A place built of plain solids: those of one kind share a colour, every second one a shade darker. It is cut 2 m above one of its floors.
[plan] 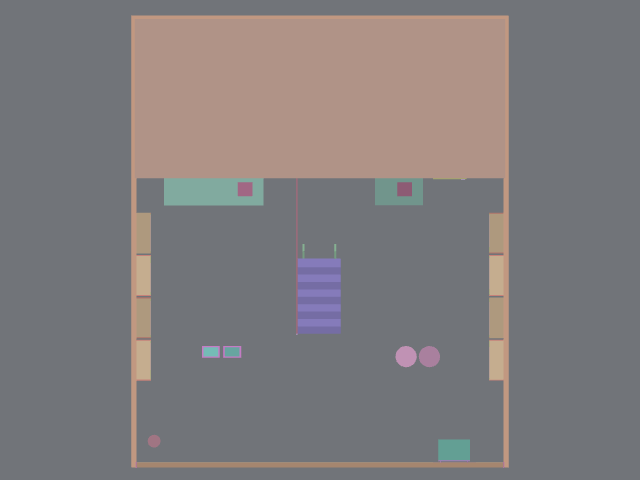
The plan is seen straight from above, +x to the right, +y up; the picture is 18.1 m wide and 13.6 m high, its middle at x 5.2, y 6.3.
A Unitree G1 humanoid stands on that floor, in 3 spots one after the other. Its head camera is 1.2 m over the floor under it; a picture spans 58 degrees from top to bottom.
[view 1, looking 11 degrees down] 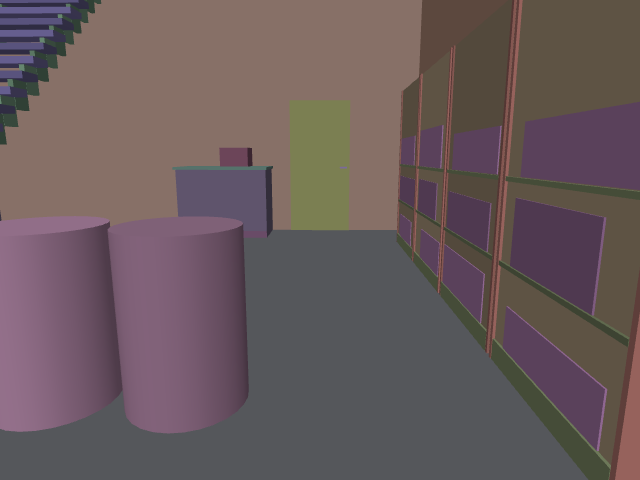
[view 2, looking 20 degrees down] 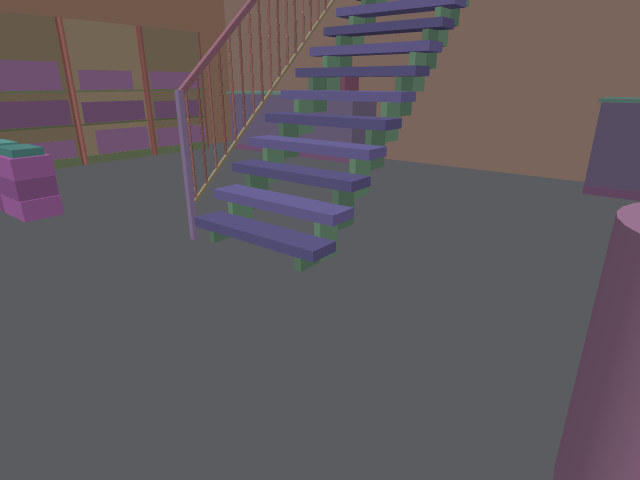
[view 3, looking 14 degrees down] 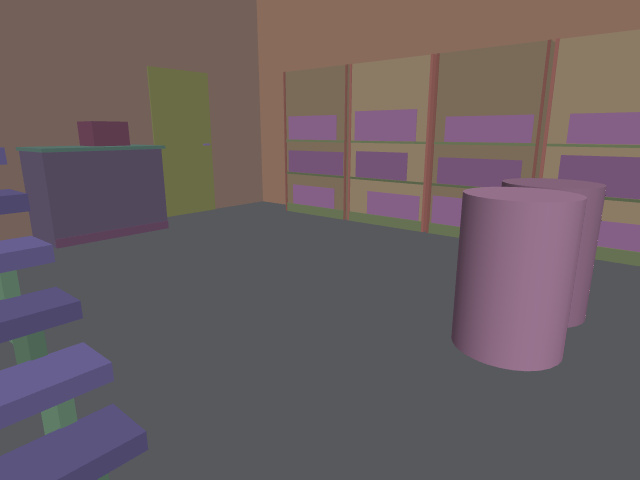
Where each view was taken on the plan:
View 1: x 9.00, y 1.00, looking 91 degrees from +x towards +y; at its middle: ground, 6.29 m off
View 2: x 7.40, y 1.65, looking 128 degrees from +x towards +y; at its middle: stair_step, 2.96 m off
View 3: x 5.18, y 2.34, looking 40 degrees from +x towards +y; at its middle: ground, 4.96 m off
